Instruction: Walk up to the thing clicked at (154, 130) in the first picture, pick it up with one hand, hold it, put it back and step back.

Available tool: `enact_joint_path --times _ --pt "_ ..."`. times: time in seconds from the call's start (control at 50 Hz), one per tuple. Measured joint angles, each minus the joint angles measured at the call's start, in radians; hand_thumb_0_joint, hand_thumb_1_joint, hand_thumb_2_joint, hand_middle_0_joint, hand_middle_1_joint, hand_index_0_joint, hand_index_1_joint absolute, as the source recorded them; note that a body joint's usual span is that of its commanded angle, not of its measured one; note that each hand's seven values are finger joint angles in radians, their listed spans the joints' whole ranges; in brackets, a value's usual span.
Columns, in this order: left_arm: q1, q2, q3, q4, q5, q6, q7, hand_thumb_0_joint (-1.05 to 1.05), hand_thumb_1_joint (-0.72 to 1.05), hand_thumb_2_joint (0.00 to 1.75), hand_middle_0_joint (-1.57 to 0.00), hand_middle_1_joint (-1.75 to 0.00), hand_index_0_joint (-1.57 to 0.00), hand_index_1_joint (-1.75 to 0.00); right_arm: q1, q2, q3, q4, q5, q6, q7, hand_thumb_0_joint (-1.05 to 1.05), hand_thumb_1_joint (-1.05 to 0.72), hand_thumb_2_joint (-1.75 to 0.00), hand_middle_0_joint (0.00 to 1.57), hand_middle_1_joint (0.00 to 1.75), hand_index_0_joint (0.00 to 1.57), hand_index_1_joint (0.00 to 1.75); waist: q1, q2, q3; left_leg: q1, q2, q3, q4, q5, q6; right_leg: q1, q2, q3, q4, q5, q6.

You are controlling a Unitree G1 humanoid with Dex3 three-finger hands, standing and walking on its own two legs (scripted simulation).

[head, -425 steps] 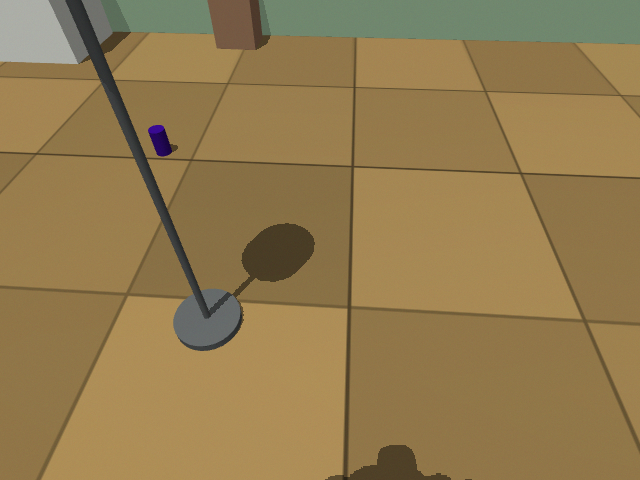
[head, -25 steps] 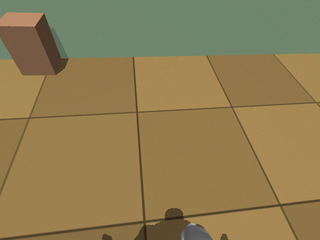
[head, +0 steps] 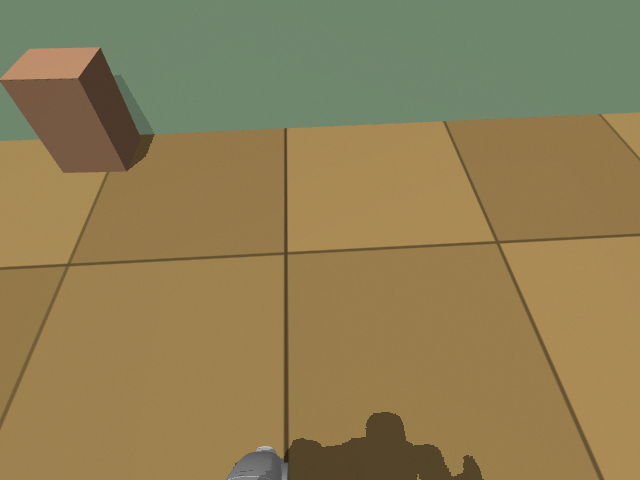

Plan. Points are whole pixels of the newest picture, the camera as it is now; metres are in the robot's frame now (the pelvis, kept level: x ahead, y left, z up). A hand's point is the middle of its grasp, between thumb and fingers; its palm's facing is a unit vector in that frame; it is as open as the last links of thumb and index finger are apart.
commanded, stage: walk up
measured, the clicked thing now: out of the picture +0.13 +1.15 -0.70
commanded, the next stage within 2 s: stand in 1.46 s
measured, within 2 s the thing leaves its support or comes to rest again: neither
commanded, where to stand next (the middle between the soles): +0.17 +0.01 m, yaw +2 degrees
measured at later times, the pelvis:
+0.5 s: pelvis +0.09 -0.02 -0.03, yaw +1 degrees
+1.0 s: pelvis +0.09 +0.01 -0.02, yaw +4 degrees
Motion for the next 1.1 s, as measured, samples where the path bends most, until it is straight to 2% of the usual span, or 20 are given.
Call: enact_joint_path --times 0.08,0.12,0.18,0.24,0.36,0.44,0.48,0.52,0.62,0.68,0.76,0.8,0.82,0.86,0.9,0.94,0.96,0.98,1.02,1.1 --pt "0.023 0.021 -0.002 -0.001 -0.001 0.009 0.004 0.0 0.9 0.9 -0.2 -0.3 -0.21 -0.3 0.004 0.012 0.0 -0.005 -0.007 -0.01 0.005 0.01 -0.91 -0.9 0.2 0.29 0.2 0.3 0.005 -0.037 -0.008 0.088 -0.018 0.04 -0.143 0.044 0.03 0.011 -0.005 -0.016 0.085 -0.097 0.012" --pt "0.019 0.029 -0.004 0.012 -0.008 0.02 0.012 0.0 0.9 0.9 -0.2 -0.3 -0.21 -0.3 -0.008 0.023 -0.003 -0.012 -0.016 -0.023 -0.003 0.01 -0.9 -0.9 0.2 0.29 0.2 0.3 -0.002 -0.087 0.004 0.113 -0.054 0.061 -0.138 0.035 0.032 -0.025 -0.048 -0.002 0.22 -0.148 0.013" --pt "-0.001 0.004 -0.018 0.028 -0.013 0.039 0.025 0.0 0.91 0.9 -0.2 -0.3 -0.21 -0.3 -0.017 0.018 -0.003 -0.044 -0.006 -0.034 -0.013 0.01 -0.9 -0.9 0.2 0.29 0.2 0.3 -0.022 -0.074 0.021 0.131 -0.047 0.054 -0.101 -0.014 0.04 -0.151 -0.017 0.057 0.515 -0.204 0.016" --pt "-0.016 0.003 -0.029 0.028 -0.014 0.043 0.022 0.01 0.91 0.9 -0.2 -0.3 -0.21 -0.3 -0.011 0.026 0.004 -0.057 0.007 -0.032 -0.025 0.01 -0.9 -0.9 0.2 0.29 0.2 0.3 -0.035 -0.074 0.022 0.184 -0.04 0.047 -0.157 -0.005 0.035 -0.254 -0.018 0.094 0.615 -0.174 0.016" --pt "-0.044 0.013 -0.021 0.028 -0.022 0.029 0.028 0.0 0.91 0.9 -0.2 -0.3 -0.21 -0.3 -0.013 0.018 0.018 -0.053 -0.002 -0.006 -0.032 0.01 -0.9 -0.9 0.21 0.3 0.2 0.3 -0.039 -0.069 0.026 0.217 -0.037 0.046 -0.177 -0.018 0.019 -0.318 -0.085 0.108 0.386 -0.039 0.054" --pt "-0.048 0.016 -0.015 0.054 -0.019 0.014 0.049 0.0 0.91 0.9 -0.2 -0.3 -0.21 -0.3 -0.039 0.001 0.016 -0.053 -0.002 0.037 -0.027 0.01 -0.9 -0.9 0.21 0.3 0.2 0.3 -0.044 -0.03 0.029 0.17 -0.018 0.036 -0.047 -0.096 0.004 -0.247 -0.074 0.088 0.19 0.103 0.065" --pt "-0.055 0.001 -0.011 0.074 -0.007 0.01 0.062 0.0 0.91 0.9 -0.2 -0.3 -0.21 -0.3 -0.065 -0.01 0.006 -0.04 0.004 0.063 -0.031 0.01 -0.9 -0.9 0.21 0.3 0.2 0.3 -0.04 0.023 0.034 0.13 0.001 0.001 0.053 -0.175 0.019 -0.248 -0.044 0.07 0.211 0.062 0.065" --pt "-0.065 -0.007 -0.021 0.079 0.002 0.015 0.066 0.0 0.91 0.9 -0.2 -0.3 -0.21 -0.3 -0.083 -0.01 -0.001 -0.031 0.005 0.088 -0.039 0.01 -0.9 -0.9 0.2 0.29 0.2 0.3 -0.034 0.042 0.035 0.081 -0.041 -0.044 0.172 -0.274 0.028 -0.265 -0.049 0.065 0.235 0.053 0.056" --pt "-0.093 -0.018 -0.025 0.066 0.013 0.019 0.072 0.0 0.9 0.9 -0.2 -0.3 -0.21 -0.3 -0.1 -0.022 -0.012 -0.007 0.005 0.102 -0.03 0.01 -0.91 -0.9 0.2 0.29 0.2 0.3 -0.015 0.059 0.044 0.022 -0.081 -0.079 0.347 -0.274 0.022 -0.281 -0.079 0.069 0.206 0.083 0.053" --pt "-0.101 -0.012 -0.018 0.058 0.022 0.022 0.072 0.0 0.9 0.9 -0.2 -0.3 -0.21 -0.3 -0.083 -0.03 -0.018 0.015 0.001 0.105 -0.023 0.01 -0.91 -0.9 0.2 0.29 0.2 0.3 -0.01 0.06 0.033 0.051 -0.067 -0.088 0.304 -0.265 0.011 -0.294 -0.093 0.063 0.197 0.09 0.056" --pt "-0.108 0.011 -0.004 0.052 0.032 0.031 0.062 0.0 0.9 0.9 -0.2 -0.3 -0.21 -0.3 -0.051 -0.029 -0.016 0.061 -0.003 0.095 -0.018 0.01 -0.91 -0.9 0.2 0.29 0.2 0.3 -0.008 0.032 0.007 0.147 -0.044 -0.045 0.087 -0.309 0.01 -0.318 -0.12 0.053 0.22 0.077 0.059" --pt "-0.118 0.031 0.0 0.061 0.023 0.043 0.06 0.0 0.9 0.9 -0.2 -0.3 -0.21 -0.3 -0.04 -0.015 -0.016 0.088 -0.009 0.076 -0.022 0.01 -0.91 -0.9 0.2 0.29 0.2 0.3 -0.005 -0.018 0.012 0.202 -0.067 -0.015 -0.028 -0.194 -0.002 -0.331 -0.152 0.073 0.263 0.056 0.064" --pt "-0.118 0.039 0.003 0.07 0.015 0.051 0.062 0.0 0.9 0.9 -0.2 -0.3 -0.21 -0.3 -0.037 -0.003 -0.014 0.099 -0.016 0.069 -0.025 0.01 -0.91 -0.9 0.2 0.29 0.2 0.3 -0.001 -0.051 0.015 0.219 -0.085 0.004 -0.039 -0.18 -0.007 -0.336 -0.161 0.103 0.289 0.024 0.056" --pt "-0.105 0.033 -0.001 0.102 0.007 0.066 0.065 0.0 0.9 0.9 -0.2 -0.3 -0.21 -0.3 -0.017 0.004 -0.005 0.108 -0.02 0.06 -0.026 0.01 -0.91 -0.9 0.2 0.29 0.2 0.3 -0.016 -0.055 -0.016 0.224 -0.078 0.0 -0.038 -0.188 -0.002 -0.339 -0.123 0.124 0.333 -0.089 0.051" --pt "-0.098 0.029 -0.009 0.133 0.002 0.069 0.056 0.0 0.9 0.9 -0.2 -0.3 -0.21 -0.3 -0.008 0.009 0.002 0.119 -0.019 0.059 -0.027 0.01 -0.9 -0.9 0.2 0.29 0.2 0.3 -0.038 -0.046 -0.037 0.234 -0.061 -0.02 -0.048 -0.191 0.004 -0.318 -0.089 0.109 0.342 -0.129 0.047" --pt "-0.095 0.029 -0.011 0.151 -0.006 0.056 0.051 0.0 0.9 0.9 -0.2 -0.3 -0.21 -0.3 -0.01 0.016 0.011 0.125 -0.016 0.054 -0.031 0.01 -0.9 -0.9 0.21 0.29 0.2 0.3 -0.039 -0.056 -0.043 0.246 -0.054 -0.018 -0.059 -0.188 -0.006 -0.272 -0.073 0.098 0.254 -0.059 0.042" --pt "-0.096 0.027 -0.011 0.157 -0.008 0.047 0.051 0.0 0.9 0.9 -0.2 -0.3 -0.21 -0.3 -0.016 0.017 0.014 0.126 -0.012 0.05 -0.031 0.01 -0.9 -0.9 0.21 0.3 0.2 0.3 -0.037 -0.058 -0.04 0.246 -0.05 -0.014 -0.051 -0.194 -0.01 -0.246 -0.066 0.093 0.195 0.02 0.043" --pt "-0.104 0.018 -0.011 0.167 -0.008 0.041 0.052 0.0 0.9 0.9 -0.2 -0.3 -0.21 -0.3 -0.027 0.013 0.015 0.128 -0.006 0.046 -0.032 0.01 -0.9 -0.9 0.21 0.3 0.2 0.3 -0.036 -0.047 -0.029 0.247 -0.039 -0.018 -0.036 -0.203 -0.013 -0.23 -0.056 0.088 0.171 0.075 0.055" --pt "-0.122 -0.003 -0.02 0.18 -0.007 0.036 0.053 0.0 0.9 0.9 -0.2 -0.3 -0.21 -0.3 -0.049 0.01 0.016 0.13 0.005 0.044 -0.037 0.01 -0.9 -0.9 0.21 0.3 0.2 0.3 -0.038 -0.026 -0.014 0.25 -0.025 -0.029 -0.023 -0.211 -0.015 -0.213 -0.043 0.076 0.158 0.078 0.071" --pt "-0.146 -0.022 -0.043 0.198 -0.011 0.047 0.041 0.0 0.9 0.9 -0.2 -0.3 -0.21 -0.3 -0.077 0.024 0.022 0.137 0.004 0.032 -0.043 0.01 -0.9 -0.9 0.2 0.29 0.2 0.3 -0.032 -0.046 -0.029 0.276 -0.054 -0.011 -0.082 -0.184 -0.005 -0.215 -0.07 0.096 0.157 0.067 0.077"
